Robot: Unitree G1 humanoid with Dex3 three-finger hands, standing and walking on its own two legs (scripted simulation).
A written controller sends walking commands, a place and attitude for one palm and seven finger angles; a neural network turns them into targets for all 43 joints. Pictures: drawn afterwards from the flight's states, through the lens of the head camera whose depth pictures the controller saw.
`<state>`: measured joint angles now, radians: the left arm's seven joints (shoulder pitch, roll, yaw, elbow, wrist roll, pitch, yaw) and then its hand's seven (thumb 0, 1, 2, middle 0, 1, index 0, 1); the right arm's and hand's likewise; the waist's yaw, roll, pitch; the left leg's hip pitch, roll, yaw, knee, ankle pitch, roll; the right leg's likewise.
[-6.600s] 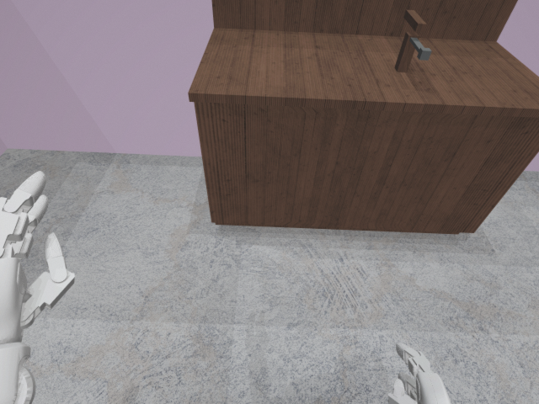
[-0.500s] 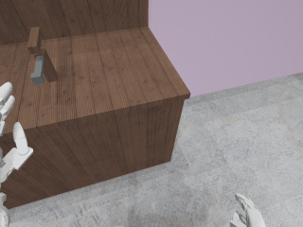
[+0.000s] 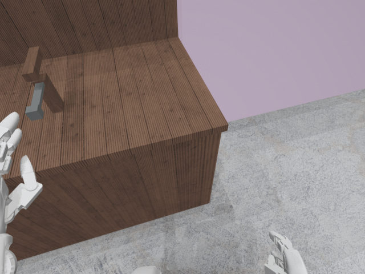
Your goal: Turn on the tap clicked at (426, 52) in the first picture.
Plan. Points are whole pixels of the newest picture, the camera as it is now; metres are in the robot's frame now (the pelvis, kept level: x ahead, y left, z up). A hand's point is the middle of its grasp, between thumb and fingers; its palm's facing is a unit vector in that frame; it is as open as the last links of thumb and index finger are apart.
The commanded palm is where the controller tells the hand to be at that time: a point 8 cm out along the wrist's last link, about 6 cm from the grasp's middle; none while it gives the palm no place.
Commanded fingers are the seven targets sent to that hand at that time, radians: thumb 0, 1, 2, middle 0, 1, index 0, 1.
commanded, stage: come to a stop and stand still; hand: left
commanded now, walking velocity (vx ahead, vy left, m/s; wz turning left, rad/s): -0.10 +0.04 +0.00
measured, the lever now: (34, 112) +0.45 +0.41 +0.08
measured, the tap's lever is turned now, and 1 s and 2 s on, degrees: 0 0 0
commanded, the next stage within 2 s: look again from close up in 1.62 s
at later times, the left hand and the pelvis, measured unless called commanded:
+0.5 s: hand (31, 205) +0.19 +0.24 +0.16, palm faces +0.38 -0.85 -0.36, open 7.4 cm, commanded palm +0.15 +0.28 +0.18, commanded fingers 0.00 0.90 0.90 -0.20 -0.30 -0.20 -0.30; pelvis -0.02 +0.01 -0.01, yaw -2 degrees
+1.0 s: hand (1, 191) +0.21 +0.30 +0.15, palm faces +0.35 -0.85 -0.39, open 7.5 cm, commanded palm +0.15 +0.33 +0.18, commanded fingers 0.00 0.90 0.90 -0.20 -0.30 -0.20 -0.30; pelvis -0.01 +0.05 +0.00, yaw -2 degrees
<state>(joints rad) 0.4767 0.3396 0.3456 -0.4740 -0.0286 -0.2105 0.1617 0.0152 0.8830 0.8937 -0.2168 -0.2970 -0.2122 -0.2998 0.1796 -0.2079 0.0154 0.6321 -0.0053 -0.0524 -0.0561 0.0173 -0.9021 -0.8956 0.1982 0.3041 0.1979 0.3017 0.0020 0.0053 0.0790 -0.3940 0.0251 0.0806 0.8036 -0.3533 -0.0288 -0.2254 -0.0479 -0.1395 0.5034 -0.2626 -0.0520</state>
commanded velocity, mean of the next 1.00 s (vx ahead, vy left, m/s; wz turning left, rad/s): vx -0.01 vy -0.01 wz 0.00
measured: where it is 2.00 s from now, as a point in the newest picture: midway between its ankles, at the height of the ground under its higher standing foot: outside the picture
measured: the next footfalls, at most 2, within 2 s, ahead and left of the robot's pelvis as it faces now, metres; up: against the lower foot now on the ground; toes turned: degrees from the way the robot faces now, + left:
left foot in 0.10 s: +0.08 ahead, +0.12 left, +0.00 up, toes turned -1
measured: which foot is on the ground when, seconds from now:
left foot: up 0.00-0.08, down 0.10-1.00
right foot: down 0.00-1.00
